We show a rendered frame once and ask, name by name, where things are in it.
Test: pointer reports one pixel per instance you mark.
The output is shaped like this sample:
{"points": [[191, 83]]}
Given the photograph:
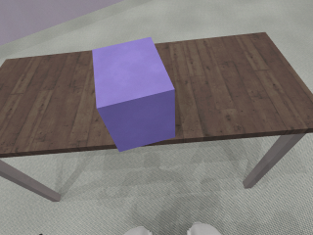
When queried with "carton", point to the carton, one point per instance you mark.
{"points": [[134, 94]]}

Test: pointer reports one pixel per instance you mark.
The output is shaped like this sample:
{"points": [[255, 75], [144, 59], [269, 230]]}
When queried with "robot right thigh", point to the robot right thigh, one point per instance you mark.
{"points": [[202, 229]]}

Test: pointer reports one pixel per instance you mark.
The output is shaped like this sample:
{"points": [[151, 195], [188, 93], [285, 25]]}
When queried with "table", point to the table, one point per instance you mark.
{"points": [[226, 87]]}

